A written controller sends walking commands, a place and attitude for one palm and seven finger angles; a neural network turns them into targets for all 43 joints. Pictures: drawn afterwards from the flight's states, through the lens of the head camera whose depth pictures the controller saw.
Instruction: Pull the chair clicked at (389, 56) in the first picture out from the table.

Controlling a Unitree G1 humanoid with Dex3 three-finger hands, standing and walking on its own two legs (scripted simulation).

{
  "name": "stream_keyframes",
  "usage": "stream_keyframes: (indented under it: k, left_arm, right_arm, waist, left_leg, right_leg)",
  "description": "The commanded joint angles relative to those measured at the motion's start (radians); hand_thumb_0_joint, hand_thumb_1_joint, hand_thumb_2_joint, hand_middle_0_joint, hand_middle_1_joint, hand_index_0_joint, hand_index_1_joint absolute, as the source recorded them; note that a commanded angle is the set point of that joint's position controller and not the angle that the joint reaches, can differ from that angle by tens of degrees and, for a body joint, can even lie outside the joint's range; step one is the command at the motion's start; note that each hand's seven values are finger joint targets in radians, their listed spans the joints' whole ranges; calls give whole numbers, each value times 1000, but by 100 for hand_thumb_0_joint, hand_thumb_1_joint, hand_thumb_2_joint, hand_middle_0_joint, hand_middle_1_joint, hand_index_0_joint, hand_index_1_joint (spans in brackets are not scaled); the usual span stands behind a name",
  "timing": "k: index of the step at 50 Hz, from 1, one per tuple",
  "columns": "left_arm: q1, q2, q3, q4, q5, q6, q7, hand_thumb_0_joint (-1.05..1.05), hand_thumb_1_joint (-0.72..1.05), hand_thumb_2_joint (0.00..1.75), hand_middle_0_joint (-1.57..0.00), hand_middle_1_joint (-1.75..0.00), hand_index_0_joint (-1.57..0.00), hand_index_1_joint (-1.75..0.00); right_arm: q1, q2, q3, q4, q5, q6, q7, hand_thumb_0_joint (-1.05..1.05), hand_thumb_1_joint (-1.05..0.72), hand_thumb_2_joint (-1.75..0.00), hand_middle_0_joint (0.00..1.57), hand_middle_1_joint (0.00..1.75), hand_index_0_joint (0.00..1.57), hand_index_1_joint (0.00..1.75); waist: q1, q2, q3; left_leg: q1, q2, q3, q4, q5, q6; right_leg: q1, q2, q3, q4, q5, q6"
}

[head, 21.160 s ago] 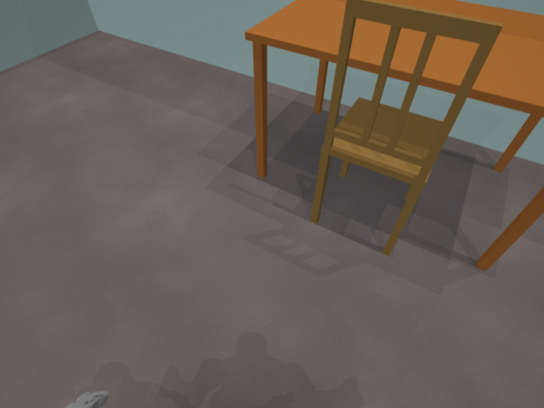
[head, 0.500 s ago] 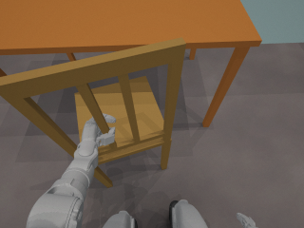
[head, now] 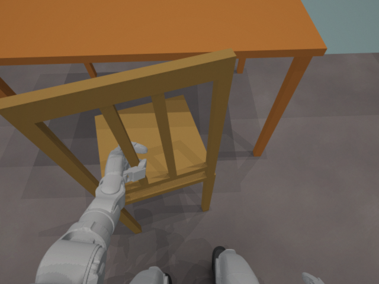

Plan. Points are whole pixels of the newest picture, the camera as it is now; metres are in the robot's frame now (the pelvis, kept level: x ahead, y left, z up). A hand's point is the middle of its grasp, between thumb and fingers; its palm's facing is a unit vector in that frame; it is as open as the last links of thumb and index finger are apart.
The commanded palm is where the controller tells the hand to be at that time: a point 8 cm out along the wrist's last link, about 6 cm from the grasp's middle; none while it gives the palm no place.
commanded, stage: step backward, pulling the chair out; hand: left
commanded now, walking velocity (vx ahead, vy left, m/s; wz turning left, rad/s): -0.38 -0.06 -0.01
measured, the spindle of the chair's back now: (130, 153) +0.40 +0.14 -0.02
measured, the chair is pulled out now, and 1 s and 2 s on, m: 0.23 0.30 0.43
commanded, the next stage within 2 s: none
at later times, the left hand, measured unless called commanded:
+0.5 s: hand (137, 177) +0.35 +0.12 -0.05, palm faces -0.06 -0.98 -0.18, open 5.4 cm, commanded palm +0.37 +0.18 -0.04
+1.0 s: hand (132, 194) +0.31 +0.13 -0.05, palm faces -0.03 -0.98 -0.20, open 5.5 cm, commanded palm +0.32 +0.18 -0.04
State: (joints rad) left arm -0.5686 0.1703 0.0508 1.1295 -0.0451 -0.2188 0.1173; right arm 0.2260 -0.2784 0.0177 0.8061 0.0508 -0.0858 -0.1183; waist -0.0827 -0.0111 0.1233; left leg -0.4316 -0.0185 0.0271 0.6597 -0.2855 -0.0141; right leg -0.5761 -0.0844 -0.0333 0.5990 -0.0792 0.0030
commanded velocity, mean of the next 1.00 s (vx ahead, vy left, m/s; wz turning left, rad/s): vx -0.38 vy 0.01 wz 0.00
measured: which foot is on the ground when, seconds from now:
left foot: down 0.00-0.22, up 0.24-0.34, down 0.36-1.00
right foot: down 0.00-0.80, up 0.82-0.86, down 0.88-1.00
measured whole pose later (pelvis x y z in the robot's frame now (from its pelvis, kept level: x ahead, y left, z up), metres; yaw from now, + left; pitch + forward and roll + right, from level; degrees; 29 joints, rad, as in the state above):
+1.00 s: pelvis -0.08 +0.01 +0.00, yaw -2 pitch +3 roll +0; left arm -0.62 0.20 0.05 1.15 -0.04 -0.20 0.09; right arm 0.22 -0.23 0.01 0.81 0.04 -0.07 -0.12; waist -0.06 0.02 0.16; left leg -0.47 0.06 0.05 0.68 -0.26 -0.02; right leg -0.49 -0.02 -0.03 0.63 -0.19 0.01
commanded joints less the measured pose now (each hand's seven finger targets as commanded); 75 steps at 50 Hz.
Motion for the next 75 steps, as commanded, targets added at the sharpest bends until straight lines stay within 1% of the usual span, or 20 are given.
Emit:
stream_keyframes:
  k: [1, 5, 11, 13, 17, 21, 25, 28, 33, 36, 39, 42, 48, 53, 56, 59, 62, 68, 72, 75]
  left_arm:
    - [-397, 161, -28, -260, 15, -76, -2, 0, 90, 90, -50, -145, -50, -145]
    - [-397, 172, -13, -262, 23, -65, -8, 0, 90, 90, -50, -145, -50, -145]
    - [-332, 248, 14, -206, 20, -55, -5, 0, 90, 90, -50, -145, -50, -145]
    - [-317, 243, 17, -189, 22, -30, -5, 0, 90, 90, -50, -145, -50, -145]
    - [-383, 207, -7, -212, 15, -10, -11, 0, 90, 90, -50, -145, -50, -145]
    - [-479, 113, -66, -308, 12, -30, -24, 0, 90, 90, -50, -145, -50, -145]
    - [-451, 109, -43, -258, 18, -42, -21, 0, 90, 90, -50, -145, -50, -145]
    - [-436, 173, -11, -237, 31, -61, -17, 0, 90, 90, -50, -145, -50, -145]
    - [-383, 240, 20, -171, 14, -39, -15, 0, 90, 90, -50, -145, -50, -145]
    - [-399, 219, 14, -179, 17, -35, -15, 0, 90, 90, -50, -145, -50, -145]
    - [-439, 171, -9, -217, 12, -49, -15, 0, 90, 90, -50, -145, -50, -145]
    - [-457, 178, 12, -235, 10, -54, -17, 0, 90, 90, -50, -145, -50, -145]
    - [-431, 237, 25, -203, 20, -67, -12, 0, 90, 90, -50, -145, -50, -145]
    - [-380, 276, 37, -178, 15, -50, -6, 0, 90, 90, -50, -145, -50, -145]
    - [-382, 248, 31, -183, 15, -37, -11, 0, 90, 90, -50, -145, -50, -145]
    - [-408, 194, -16, -223, 7, -59, -12, 0, 90, 90, -50, -145, -50, -145]
    - [-454, 161, -27, -253, -13, -59, -20, 0, 90, 90, -50, -145, -50, -145]
    - [-416, 163, -18, -210, 15, -58, -36, 0, 90, 90, -50, -145, -50, -145]
    - [-392, 264, 42, -204, 21, -53, -26, 0, 90, 90, -50, -145, -50, -145]
    - [-353, 318, 56, -183, 20, -44, -6, 0, 90, 90, -50, -145, -50, -145]
  right_arm:
    - [32, -123, -44, -123, 0, -32, -19, 0, -90, -90, 20, 30, 20, 30]
    - [56, -120, -55, -111, -11, -20, -28, 0, -90, -90, 20, 30, 20, 30]
    - [92, -112, -64, -80, 0, -8, -21, 0, -90, -90, 20, 30, 20, 30]
    - [78, -115, -51, -73, -2, -10, -15, 0, -90, -90, 20, 30, 20, 30]
    - [74, -125, -31, -49, -2, -5, -27, 0, -90, -90, 20, 30, 20, 30]
    - [19, -124, -43, -129, -14, 9, -32, 0, -90, -90, 20, 30, 20, 30]
    - [62, -121, -61, -100, -21, 7, -22, 0, -90, -90, 20, 30, 20, 30]
    - [90, -130, -72, -73, -23, 13, -21, 0, -90, -90, 20, 30, 20, 30]
    - [66, -114, -57, -61, -5, 7, -34, 0, -90, -90, 20, 30, 20, 30]
    - [58, -113, -40, -61, -7, -7, -36, 0, -90, -90, 20, 30, 20, 30]
    - [15, -130, -49, -104, -12, -5, -33, 0, -90, -90, 20, 30, 20, 30]
    - [36, -120, -51, -100, -19, -12, -29, 0, -90, -90, 20, 30, 20, 30]
    - [76, -127, -73, -68, -11, -16, -28, 0, -90, -90, 20, 30, 20, 30]
    - [50, -113, -50, -65, -7, -26, -27, 0, -90, -90, 20, 30, 20, 30]
    - [60, -113, -36, -52, -9, -24, -27, 0, -90, -90, 20, 30, 20, 30]
    - [7, -142, -40, -99, -10, -21, -32, 0, -90, -90, 20, 30, 20, 30]
    - [8, -137, -42, -117, -9, -29, -24, 0, -90, -90, 20, 30, 20, 30]
    - [66, -133, -52, -79, -27, -48, -14, 0, -90, -90, 20, 30, 20, 30]
    - [15, -130, -60, -97, -17, -46, -21, 0, -90, -90, 20, 30, 20, 30]
    - [23, -99, -54, -84, -6, -41, -16, 0, -90, -90, 20, 30, 20, 30]
  waist:
    - [62, 172, -435]
    - [47, 130, -461]
    - [47, -156, -516]
    - [56, -147, -496]
    - [26, -111, -508]
    - [54, 236, -454]
    - [44, 96, -460]
    - [20, 78, -528]
    - [38, -107, -537]
    - [34, -96, -508]
    - [51, 177, -456]
    - [55, 157, -452]
    - [28, 38, -537]
    - [46, -87, -485]
    - [26, -150, -492]
    - [42, 149, -420]
    - [55, 199, -415]
    - [33, 219, -414]
    - [44, 140, -405]
    - [51, -155, -413]
  left_leg:
    - [0, 259, -182, -262, 3, 71]
    - [58, 245, -142, -127, 364, 50]
    - [72, 22, -51, 168, -247, -34]
    - [44, 25, -93, 224, -286, -30]
    - [165, 50, -46, -109, -89, -26]
    - [79, 260, -152, -279, 202, 59]
    - [223, 287, -153, -99, 624, 57]
    - [207, 222, -91, -45, 579, -11]
    - [121, 78, -68, 53, -146, -41]
    - [169, 89, -60, -85, -74, -21]
    - [88, 280, -184, -266, 184, 64]
    - [131, 318, -206, -190, 406, 99]
    - [136, 203, -95, -33, 306, 0]
    - [130, 50, -65, 125, -198, -28]
    - [189, 50, -53, 5, -99, -17]
    - [106, 224, -201, -257, 7, 61]
    - [87, 367, -327, -321, -29, 133]
    - [256, 341, -249, -155, 419, 117]
    - [28, 251, -150, -131, 56, 57]
    - [96, 50, -40, 253, -187, -28]
  right_leg:
    - [310, -8, 50, 103, -232, 5]
    - [353, -27, 74, 119, 116, -2]
    - [316, -286, 347, -237, 26, -115]
    - [355, -325, 345, -252, 78, -148]
    - [398, -227, 143, -148, 247, -61]
    - [343, -14, 12, 146, -114, 19]
    - [317, -16, 44, 79, 71, -7]
    - [411, -86, 99, 30, 462, -32]
    - [385, -250, 236, -141, 350, -98]
    - [326, -194, 155, -141, 152, -49]
    - [312, 1, 23, 106, -147, 19]
    - [300, 20, 32, 137, -157, 8]
    - [377, -97, 153, -5, 273, -36]
    - [269, -261, 273, -245, -28, -106]
    - [271, -203, 175, -204, 7, -59]
    - [241, -17, 46, 14, -262, 12]
    - [244, 53, 34, 198, -343, -1]
    - [284, 52, 42, -11, -231, 0]
    - [383, -30, 126, -27, -181, -32]
    - [166, -287, 398, -332, -469, -132]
